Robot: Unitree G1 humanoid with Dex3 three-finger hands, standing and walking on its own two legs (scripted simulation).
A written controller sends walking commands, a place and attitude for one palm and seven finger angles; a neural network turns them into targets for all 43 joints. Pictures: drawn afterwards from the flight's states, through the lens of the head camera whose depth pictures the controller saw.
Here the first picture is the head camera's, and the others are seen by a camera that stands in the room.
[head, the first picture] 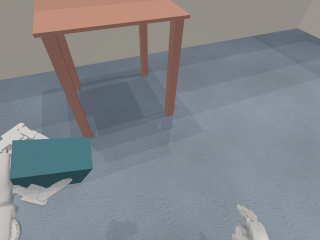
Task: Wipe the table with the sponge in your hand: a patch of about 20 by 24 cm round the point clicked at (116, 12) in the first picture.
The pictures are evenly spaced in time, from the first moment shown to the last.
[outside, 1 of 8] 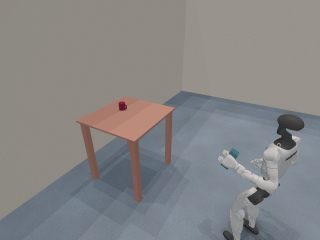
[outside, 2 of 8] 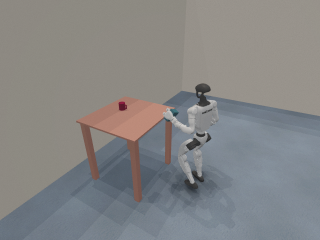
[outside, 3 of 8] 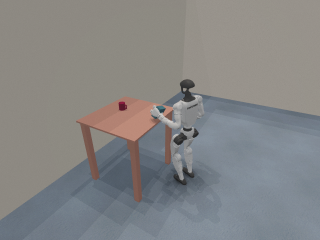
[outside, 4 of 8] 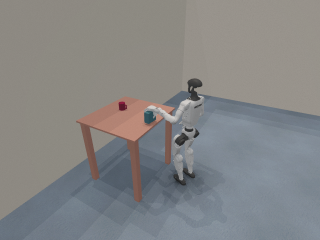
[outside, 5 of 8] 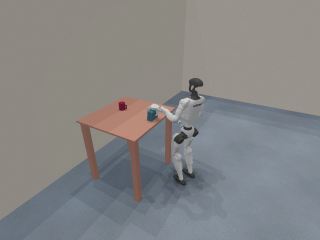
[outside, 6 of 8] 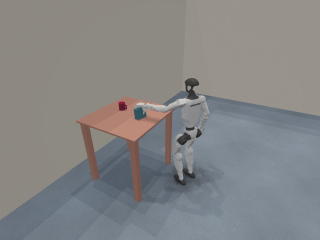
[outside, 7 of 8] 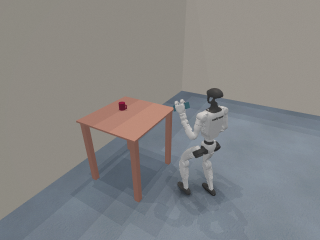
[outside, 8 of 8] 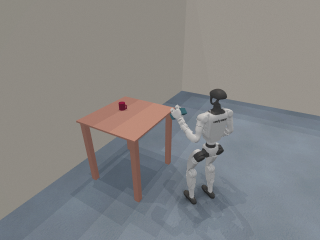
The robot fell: no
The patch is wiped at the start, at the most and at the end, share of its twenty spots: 0.00 1.00 1.00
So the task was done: no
